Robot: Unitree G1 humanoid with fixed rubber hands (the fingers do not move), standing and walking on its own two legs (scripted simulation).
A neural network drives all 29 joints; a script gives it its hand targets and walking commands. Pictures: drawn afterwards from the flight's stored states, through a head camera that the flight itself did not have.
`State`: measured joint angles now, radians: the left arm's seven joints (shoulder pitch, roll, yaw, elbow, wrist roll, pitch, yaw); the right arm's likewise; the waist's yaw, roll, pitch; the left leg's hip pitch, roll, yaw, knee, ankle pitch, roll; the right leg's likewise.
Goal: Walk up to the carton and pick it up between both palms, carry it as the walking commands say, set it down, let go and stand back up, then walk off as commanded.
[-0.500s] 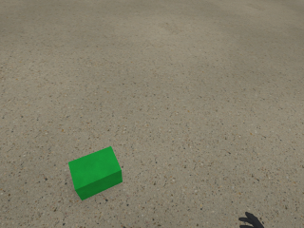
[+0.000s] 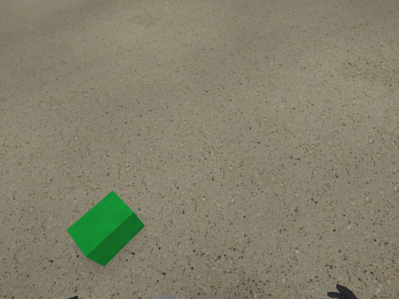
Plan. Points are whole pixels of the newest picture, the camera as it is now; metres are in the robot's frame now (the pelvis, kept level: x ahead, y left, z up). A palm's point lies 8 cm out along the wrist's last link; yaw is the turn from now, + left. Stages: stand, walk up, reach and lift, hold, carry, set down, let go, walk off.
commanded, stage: walk off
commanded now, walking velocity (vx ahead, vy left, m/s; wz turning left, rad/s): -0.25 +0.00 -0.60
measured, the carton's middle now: (108, 227) +0.52 +0.57 -0.69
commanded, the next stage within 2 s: stand in 0.46 s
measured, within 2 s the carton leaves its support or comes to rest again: neither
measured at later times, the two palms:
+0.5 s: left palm out of the picture +0.00 +0.35 -0.13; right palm out of the picture -0.05 -0.22 -0.07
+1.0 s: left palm out of the picture -0.01 +0.24 -0.10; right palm out of the picture -0.28 -0.20 -0.14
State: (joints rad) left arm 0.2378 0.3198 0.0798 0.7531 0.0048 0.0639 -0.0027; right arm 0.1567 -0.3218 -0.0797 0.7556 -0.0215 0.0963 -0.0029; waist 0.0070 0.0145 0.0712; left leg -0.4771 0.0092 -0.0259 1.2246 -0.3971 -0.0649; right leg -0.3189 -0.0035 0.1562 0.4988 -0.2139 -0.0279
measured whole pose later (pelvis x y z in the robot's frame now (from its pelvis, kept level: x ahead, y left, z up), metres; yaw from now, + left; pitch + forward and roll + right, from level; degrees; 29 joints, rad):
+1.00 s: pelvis -0.21 +0.06 +0.00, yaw -24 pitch +0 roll +2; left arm 0.23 0.22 0.01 0.80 0.02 0.02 0.02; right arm 0.31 -0.28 -0.06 0.82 -0.02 0.06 0.02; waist -0.02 0.04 0.01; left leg -0.34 0.06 0.03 0.78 -0.38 -0.05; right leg -0.12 0.01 0.01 0.43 -0.31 -0.04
